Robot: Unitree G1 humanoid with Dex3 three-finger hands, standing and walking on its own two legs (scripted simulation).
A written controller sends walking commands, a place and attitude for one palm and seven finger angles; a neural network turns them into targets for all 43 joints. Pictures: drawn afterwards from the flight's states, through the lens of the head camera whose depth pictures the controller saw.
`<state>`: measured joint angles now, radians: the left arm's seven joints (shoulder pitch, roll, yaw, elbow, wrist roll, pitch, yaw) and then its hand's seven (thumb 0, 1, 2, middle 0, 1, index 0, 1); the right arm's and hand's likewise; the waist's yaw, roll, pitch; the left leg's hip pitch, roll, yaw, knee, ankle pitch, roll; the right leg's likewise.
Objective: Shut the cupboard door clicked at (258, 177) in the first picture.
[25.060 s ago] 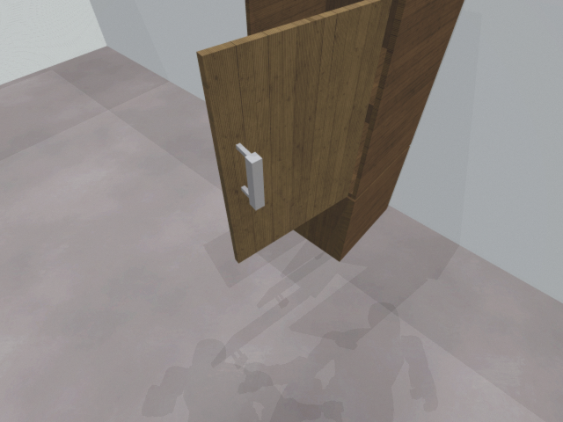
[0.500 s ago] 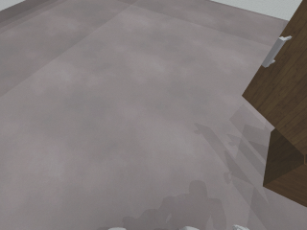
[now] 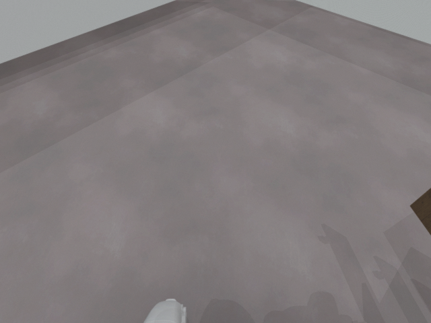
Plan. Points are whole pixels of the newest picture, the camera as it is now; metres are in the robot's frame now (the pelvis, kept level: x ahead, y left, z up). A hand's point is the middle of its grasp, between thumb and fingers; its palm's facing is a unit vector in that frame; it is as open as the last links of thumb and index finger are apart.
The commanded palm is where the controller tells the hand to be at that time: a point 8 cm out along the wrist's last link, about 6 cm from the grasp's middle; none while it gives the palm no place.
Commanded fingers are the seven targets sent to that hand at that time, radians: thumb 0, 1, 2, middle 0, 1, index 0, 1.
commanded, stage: walk to a spot facing it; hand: left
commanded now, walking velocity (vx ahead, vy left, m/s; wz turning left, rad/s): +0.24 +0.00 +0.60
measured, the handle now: out of the picture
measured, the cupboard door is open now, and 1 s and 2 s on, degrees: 55 55 55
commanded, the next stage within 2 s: turn to face it in 0.20 s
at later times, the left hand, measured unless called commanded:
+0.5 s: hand (106, 298) +0.19 +0.26 -0.17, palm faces +0.23 -0.94 -0.25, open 7.4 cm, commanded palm none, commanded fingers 0.00 0.90 0.90 -0.20 -0.30 -0.20 -0.30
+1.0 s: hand (120, 252) +0.30 +0.26 -0.19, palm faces -0.02 -0.98 -0.21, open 7.4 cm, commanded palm none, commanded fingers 0.00 0.90 0.90 -0.20 -0.30 -0.20 -0.30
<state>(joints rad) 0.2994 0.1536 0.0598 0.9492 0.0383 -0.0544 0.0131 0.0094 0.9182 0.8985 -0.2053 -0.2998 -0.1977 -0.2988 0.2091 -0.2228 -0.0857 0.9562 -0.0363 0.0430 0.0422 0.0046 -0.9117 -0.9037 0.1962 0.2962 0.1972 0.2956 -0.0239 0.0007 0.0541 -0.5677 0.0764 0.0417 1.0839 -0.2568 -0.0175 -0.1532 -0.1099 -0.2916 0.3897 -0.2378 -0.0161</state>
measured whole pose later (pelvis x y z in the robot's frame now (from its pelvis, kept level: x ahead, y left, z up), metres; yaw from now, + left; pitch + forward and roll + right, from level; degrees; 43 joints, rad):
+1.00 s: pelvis +0.23 +0.06 -0.02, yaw -6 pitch +1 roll -1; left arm 0.22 0.23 0.09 0.93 0.02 0.07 0.00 0.01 0.90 0.90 -0.21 -0.30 -0.20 -0.30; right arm 0.15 -0.19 -0.03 0.90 -0.02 0.01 -0.03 0.00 -0.91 -0.90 0.20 0.30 0.20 0.30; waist 0.02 -0.05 0.08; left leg -0.29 0.03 0.03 0.57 -0.27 0.00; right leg -0.39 0.06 0.10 0.71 -0.40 0.01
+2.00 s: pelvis +0.25 +0.05 -0.02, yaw -43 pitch +1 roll -1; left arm 0.16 0.26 0.08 0.86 0.03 0.06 -0.04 0.01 0.90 0.90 -0.20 -0.30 -0.19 -0.30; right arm 0.25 -0.22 -0.04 0.90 -0.03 0.03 -0.01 0.00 -0.90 -0.90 0.20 0.30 0.21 0.30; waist -0.01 0.02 0.09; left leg -0.27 0.19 0.22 0.63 -0.33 -0.06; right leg -0.27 -0.02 -0.08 0.58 -0.30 0.01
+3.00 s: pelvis +0.27 +0.02 -0.01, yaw -72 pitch +1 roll +0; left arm 0.17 0.20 0.05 0.92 0.03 0.04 0.00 0.01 0.90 0.90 -0.21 -0.30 -0.20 -0.30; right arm 0.22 -0.23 -0.05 0.95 -0.02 0.05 -0.02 0.00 -0.91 -0.90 0.20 0.30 0.20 0.30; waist -0.02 0.01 0.06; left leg -0.42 0.07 0.05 0.86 -0.41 -0.07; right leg -0.24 0.00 0.01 0.50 -0.28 0.00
